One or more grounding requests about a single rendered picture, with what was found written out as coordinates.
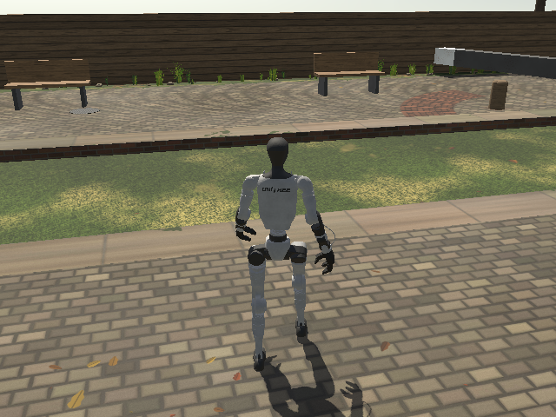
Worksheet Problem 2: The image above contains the left robot forearm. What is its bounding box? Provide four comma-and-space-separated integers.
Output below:
235, 207, 247, 232

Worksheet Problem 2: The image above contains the right robot forearm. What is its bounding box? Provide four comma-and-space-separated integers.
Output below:
311, 211, 332, 254

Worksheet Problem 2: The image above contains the robot right hand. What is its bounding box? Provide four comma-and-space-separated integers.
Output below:
314, 249, 334, 275

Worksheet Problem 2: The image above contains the robot right upper arm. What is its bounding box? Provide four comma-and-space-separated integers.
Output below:
295, 175, 319, 225

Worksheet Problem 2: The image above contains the robot left upper arm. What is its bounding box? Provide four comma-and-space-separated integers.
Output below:
237, 175, 260, 221

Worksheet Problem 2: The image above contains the robot right shin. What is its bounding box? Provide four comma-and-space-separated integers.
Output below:
294, 275, 306, 326

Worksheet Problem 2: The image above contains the robot left hand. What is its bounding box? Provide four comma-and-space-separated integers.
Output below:
236, 226, 256, 242

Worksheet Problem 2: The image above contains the right robot thigh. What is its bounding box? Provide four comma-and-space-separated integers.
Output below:
289, 242, 308, 290

